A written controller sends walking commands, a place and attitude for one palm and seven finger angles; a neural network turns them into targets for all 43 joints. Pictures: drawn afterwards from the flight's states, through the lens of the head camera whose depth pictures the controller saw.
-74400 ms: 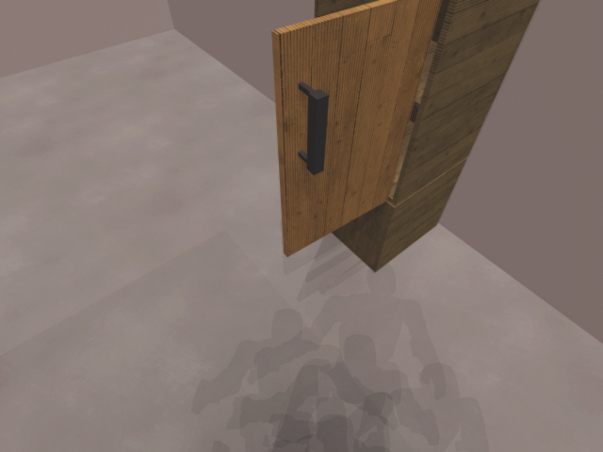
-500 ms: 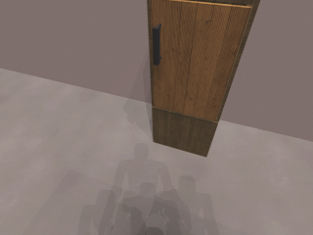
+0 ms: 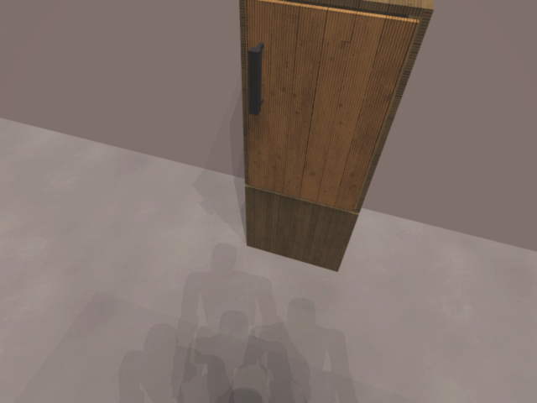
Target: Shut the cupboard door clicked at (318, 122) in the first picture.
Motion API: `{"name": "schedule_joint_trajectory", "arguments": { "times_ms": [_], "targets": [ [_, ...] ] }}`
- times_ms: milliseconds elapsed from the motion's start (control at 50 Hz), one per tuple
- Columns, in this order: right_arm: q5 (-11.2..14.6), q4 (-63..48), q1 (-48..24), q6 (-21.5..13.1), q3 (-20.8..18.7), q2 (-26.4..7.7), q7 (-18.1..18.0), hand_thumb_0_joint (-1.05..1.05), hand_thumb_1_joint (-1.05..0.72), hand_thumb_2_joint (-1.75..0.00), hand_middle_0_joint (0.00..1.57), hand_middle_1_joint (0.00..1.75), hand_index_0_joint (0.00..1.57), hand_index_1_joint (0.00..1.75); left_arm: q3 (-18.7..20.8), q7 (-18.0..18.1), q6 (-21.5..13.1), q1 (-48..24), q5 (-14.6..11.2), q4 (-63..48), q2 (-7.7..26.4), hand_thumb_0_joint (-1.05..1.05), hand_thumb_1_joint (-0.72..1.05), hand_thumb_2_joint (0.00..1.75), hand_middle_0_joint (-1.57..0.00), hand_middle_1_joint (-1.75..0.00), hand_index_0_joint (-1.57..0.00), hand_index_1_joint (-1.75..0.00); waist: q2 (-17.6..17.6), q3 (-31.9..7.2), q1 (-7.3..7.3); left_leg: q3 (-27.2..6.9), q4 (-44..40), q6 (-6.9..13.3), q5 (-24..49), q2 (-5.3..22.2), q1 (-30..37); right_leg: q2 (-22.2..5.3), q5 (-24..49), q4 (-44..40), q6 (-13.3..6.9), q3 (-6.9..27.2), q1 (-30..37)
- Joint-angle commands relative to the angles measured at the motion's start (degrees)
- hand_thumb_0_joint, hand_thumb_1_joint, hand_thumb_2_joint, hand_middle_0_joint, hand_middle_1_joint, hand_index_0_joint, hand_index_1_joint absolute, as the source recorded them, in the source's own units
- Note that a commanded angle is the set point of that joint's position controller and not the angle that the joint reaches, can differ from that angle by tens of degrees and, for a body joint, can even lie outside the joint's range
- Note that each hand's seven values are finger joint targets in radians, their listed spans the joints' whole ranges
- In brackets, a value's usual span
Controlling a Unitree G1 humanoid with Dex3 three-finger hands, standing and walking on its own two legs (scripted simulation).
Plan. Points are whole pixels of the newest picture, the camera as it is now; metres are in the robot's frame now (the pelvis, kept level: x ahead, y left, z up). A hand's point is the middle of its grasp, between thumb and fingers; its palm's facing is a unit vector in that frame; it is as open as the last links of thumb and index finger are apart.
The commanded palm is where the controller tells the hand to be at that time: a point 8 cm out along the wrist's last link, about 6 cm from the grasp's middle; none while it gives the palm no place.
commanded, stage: look to check the result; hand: left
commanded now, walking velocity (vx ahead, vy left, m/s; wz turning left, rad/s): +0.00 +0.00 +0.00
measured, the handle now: (257, 79) +0.84 +0.06 +0.07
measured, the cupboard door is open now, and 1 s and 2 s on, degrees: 0 0 0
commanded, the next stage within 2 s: stand and wait in 0.52 s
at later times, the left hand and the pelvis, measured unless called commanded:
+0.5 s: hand out of the picture -0.03 +0.16 -0.18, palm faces +0.04 -0.99 -0.16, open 7.3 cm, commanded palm none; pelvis +0.02 +0.00 +0.00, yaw +0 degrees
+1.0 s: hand out of the picture -0.02 +0.16 -0.17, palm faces +0.03 -0.98 -0.19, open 7.3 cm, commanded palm none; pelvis +0.03 +0.00 +0.00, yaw +0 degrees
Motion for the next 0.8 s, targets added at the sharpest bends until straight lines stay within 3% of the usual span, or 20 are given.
{"name": "schedule_joint_trajectory", "arguments": {
  "times_ms": [0, 180, 300, 560, 720, 780],
  "targets": [
    [-0.2, -1.7, 2.5, -1.1, -1.0, -5.6, -0.5, 0.00, -0.90, -0.90, 0.20, 0.30, 0.20, 0.30, 1.0, 0.7, -0.1, 6.9, 0.1, 0.1, 5.7, 0.00, 0.90, 0.90, -0.20, -0.30, -0.20, -0.30, 0.6, 3.6, 0.75, -7.0, -3.3, 0.1, -1.3, 5.6, 8.4, -5.5, 3.6, -7.5, -2.3, 4.4, -11.3],
    [0.0, -0.9, 2.5, -1.2, -0.7, -5.7, -0.7, 0.00, -0.90, -0.90, 0.20, 0.30, 0.20, 0.30, 0.9, 1.0, -0.2, 7.3, 0.1, 0.5, 5.6, 0.00, 0.90, 0.90, -0.20, -0.30, -0.20, -0.30, -0.3, 3.0, 0.91, -6.8, -2.1, 0.6, 3.5, 6.0, 9.4, -5.4, 7.4, -7.3, -2.0, 4.1, -9.3],
    [0.0, -0.8, 2.0, -1.0, -0.7, -5.4, -0.8, 0.00, -0.90, -0.90, 0.20, 0.30, 0.20, 0.30, 0.7, 1.0, 0.1, 7.4, 0.1, 0.8, 5.3, 0.00, 0.90, 0.90, -0.20, -0.30, -0.20, -0.30, -0.2, 4.6, 0.80, -7.0, -3.1, 0.6, 1.1, 5.9, 9.3, -5.4, 5.6, -7.5, -1.9, 3.9, -10.0],
    [0.0, -1.1, 0.5, -1.3, -0.8, -6.8, -0.8, 0.00, -0.90, -0.90, 0.20, 0.30, 0.20, 0.30, 0.8, 0.8, -0.1, 7.4, 0.2, 0.8, 6.0, 0.00, 0.90, 0.90, -0.20, -0.30, -0.20, -0.30, 0.0, 3.3, 0.89, -7.0, -3.2, 0.7, 2.2, 5.9, 11.0, -5.7, 7.0, -7.8, -1.7, 4.3, -9.0],
    [0.0, -1.0, 0.3, -1.2, -0.7, -6.9, -0.7, 0.00, -0.90, -0.90, 0.20, 0.30, 0.20, 0.30, 0.8, 0.8, 0.0, 7.0, 0.2, 0.8, 6.4, 0.00, 0.90, 0.90, -0.20, -0.30, -0.20, -0.30, 0.4, 5.4, 0.85, -6.9, -3.9, 0.4, 0.3, 5.8, 10.0, -5.7, 5.4, -8.3, -1.8, 4.2, -9.4],
    [0.1, -1.1, 0.2, -1.2, -0.8, -7.3, -0.7, 0.00, -0.90, -0.90, 0.20, 0.30, 0.20, 0.30, 0.8, 0.8, -0.1, 7.2, 0.3, 0.7, 6.9, 0.00, 0.90, 0.90, -0.20, -0.30, -0.20, -0.30, -0.1, 4.5, 1.05, -6.9, -3.7, 0.5, 0.7, 5.9, 10.4, -5.6, 5.8, -8.2, -1.8, 4.1, -8.9]
  ]
}}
